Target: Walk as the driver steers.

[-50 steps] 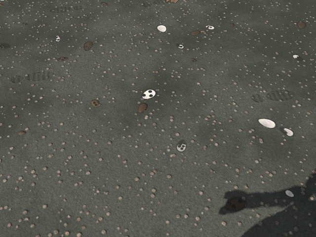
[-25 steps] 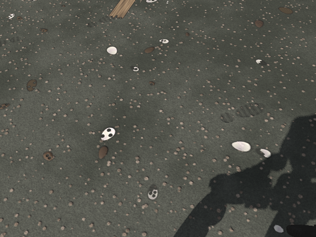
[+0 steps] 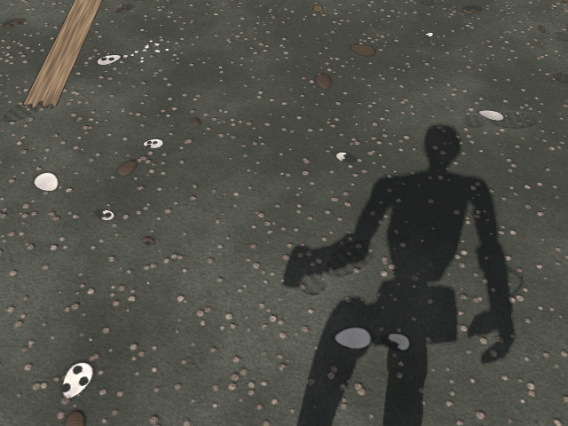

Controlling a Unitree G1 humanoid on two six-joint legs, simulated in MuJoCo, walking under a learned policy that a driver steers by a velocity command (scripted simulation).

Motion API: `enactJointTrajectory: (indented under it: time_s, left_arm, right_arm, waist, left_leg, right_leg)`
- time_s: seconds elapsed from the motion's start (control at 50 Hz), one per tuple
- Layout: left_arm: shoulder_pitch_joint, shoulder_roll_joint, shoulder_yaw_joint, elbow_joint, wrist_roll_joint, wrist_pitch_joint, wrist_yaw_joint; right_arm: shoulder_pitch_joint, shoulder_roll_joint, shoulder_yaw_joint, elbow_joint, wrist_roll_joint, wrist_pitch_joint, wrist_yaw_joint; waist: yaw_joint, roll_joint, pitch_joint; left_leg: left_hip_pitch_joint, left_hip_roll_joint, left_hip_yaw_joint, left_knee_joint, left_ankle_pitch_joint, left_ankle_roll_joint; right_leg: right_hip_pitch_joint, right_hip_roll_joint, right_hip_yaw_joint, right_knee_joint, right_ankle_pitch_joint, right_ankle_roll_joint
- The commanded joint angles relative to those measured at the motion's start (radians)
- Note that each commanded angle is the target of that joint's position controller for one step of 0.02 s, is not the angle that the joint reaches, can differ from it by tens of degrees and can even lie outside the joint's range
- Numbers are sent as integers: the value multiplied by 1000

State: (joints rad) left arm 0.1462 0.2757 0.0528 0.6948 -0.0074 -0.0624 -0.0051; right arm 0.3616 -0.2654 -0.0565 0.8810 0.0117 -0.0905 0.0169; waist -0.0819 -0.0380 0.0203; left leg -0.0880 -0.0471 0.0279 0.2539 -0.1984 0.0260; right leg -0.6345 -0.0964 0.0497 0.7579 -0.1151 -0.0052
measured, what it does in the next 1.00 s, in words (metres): walks ahead, turning left: right foot, then left foot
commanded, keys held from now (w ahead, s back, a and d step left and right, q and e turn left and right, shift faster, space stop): w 0.18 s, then w+q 0.40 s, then no key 0.42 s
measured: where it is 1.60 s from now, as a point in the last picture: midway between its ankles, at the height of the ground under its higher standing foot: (280, 398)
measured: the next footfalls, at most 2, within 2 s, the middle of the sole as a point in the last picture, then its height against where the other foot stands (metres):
right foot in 0.18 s outside the picture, level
left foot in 0.70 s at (226, 402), level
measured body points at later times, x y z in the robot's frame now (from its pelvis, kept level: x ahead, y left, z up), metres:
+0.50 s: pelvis +0.27 -0.06 +0.00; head +0.29 -0.07 +0.45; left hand +0.28 +0.23 -0.12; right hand +0.45 -0.31 -0.11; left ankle +0.41 +0.13 -0.68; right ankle +0.22 -0.15 -0.75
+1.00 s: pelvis +0.47 +0.01 -0.01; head +0.51 +0.02 +0.44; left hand +0.52 +0.30 -0.13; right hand +0.67 -0.21 -0.12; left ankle +0.50 +0.10 -0.75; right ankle +0.57 -0.14 -0.71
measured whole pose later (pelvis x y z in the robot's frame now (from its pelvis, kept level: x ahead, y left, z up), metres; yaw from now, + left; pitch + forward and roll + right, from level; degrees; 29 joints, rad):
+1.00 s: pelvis +0.47 +0.01 -0.01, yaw +15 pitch +2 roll +1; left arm 0.15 0.28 0.05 0.84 0.00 -0.01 0.04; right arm 0.14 -0.25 -0.04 0.80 -0.02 -0.03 0.02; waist -0.01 -0.03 0.05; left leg -0.31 -0.07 0.02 0.41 -0.13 0.06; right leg -0.50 -0.10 0.05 0.79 -0.30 0.06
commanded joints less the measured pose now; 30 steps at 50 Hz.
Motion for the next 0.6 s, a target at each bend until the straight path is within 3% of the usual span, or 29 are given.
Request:
enactJointTrajectory:
  time_s: [0.02,0.1,0.14,0.16,0.18,0.2,0.22,0.24,0.26,0.28,0.3,0.34,0.38,0.42,0.5,0.58,0.6]
  left_arm:
    - [-100,34,0,-85,-7,-20,-12]
    - [-165,61,7,-117,-14,-25,-28]
    - [-87,95,23,-100,-9,-28,-29]
    - [37,133,45,-60,-3,-26,-23]
    - [210,192,67,-23,6,-23,-12]
    - [300,300,90,-9,18,-15,-6]
    - [325,219,70,-3,9,-12,-8]
    - [256,171,50,-5,5,-15,-8]
    - [187,139,39,-10,5,-17,-9]
    - [128,105,29,-10,7,-21,-12]
    - [91,88,24,-9,15,-29,-15]
    - [64,94,30,9,20,-48,-18]
    - [63,97,35,28,29,-59,-12]
    - [75,110,39,50,27,-62,-4]
    - [108,135,44,78,19,-55,10]
    - [183,159,53,121,4,-28,17]
    - [189,159,53,130,0,-17,18]
  right_arm:
    - [-26,-183,-37,-57,11,-8,-7]
    - [16,-197,-39,-27,19,12,-10]
    - [-4,-214,-42,-25,21,23,-15]
    - [-4,-200,-36,-26,20,26,-17]
    - [-15,-159,-16,-48,2,24,-19]
    - [87,-47,21,-78,-10,6,-14]
    - [71,-102,10,-58,9,-13,-10]
    - [-12,-174,-13,-81,35,-20,-5]
    - [-63,-170,-13,-91,35,-18,-6]
    - [-85,-158,-16,-92,22,-9,-9]
    - [-66,-144,-19,-86,15,6,-12]
    - [-31,-96,-13,-76,16,31,-12]
    - [-54,-94,-19,-84,17,46,-18]
    - [-96,-84,-16,-105,10,46,-14]
    - [-229,-58,-5,-146,6,35,10]
    - [-345,-48,4,-214,8,36,34]
    - [-365,-47,4,-230,4,34,40]
  waist:
    - [4,111,7]
    - [9,127,28]
    - [74,131,-16]
    - [134,112,-95]
    - [210,60,-223]
    - [183,-192,-357]
    - [209,-190,-398]
    - [199,-119,-229]
    - [170,-73,-146]
    - [140,-48,-79]
    - [105,-65,-46]
    - [68,-73,-34]
    - [62,-28,-11]
    - [69,-22,13]
    - [119,2,42]
    - [164,15,81]
    - [162,17,93]
  left_leg:
    - [-35,241,-131,-108,227,168]
    - [63,296,-147,-58,260,144]
    - [82,290,-120,48,448,116]
    - [50,246,-78,198,568,93]
    - [-104,199,-35,447,445,54]
    - [-510,40,9,842,-70,-18]
    - [-636,32,-132,987,-386,-10]
    - [-712,84,-143,1034,-323,4]
    - [-692,130,-121,995,-230,7]
    - [-661,156,-113,940,-166,1]
    - [-601,181,-123,903,-112,-5]
    - [-540,186,-125,881,-55,-23]
    - [-577,179,-148,848,26,-33]
    - [-612,179,-160,740,126,-46]
    - [-573,154,-77,501,312,-27]
    - [-638,142,-33,390,259,7]
    - [-637,128,-16,360,216,17]
  right_leg:
    - [68,28,-38,-138,132,6]
    - [83,46,-38,-223,70,-31]
    - [224,78,-67,-277,39,-64]
    - [410,100,-87,-298,46,-91]
    - [683,-12,28,-260,61,-145]
    - [1043,-278,467,-314,-61,-299]
    - [1033,-317,661,-427,-196,-327]
    - [903,-282,509,-447,-216,-274]
    - [769,-237,378,-473,-175,-239]
    - [653,-197,288,-515,-126,-220]
    - [561,-171,220,-558,-82,-204]
    - [478,-162,127,-608,32,-211]
    - [467,-149,42,-637,86,-203]
    - [486,-152,-28,-643,163,-204]
    - [516,-122,-154,-657,188,-159]
    - [677,-172,-193,-613,250,-151]
    - [701,-176,-203,-572,354,-145]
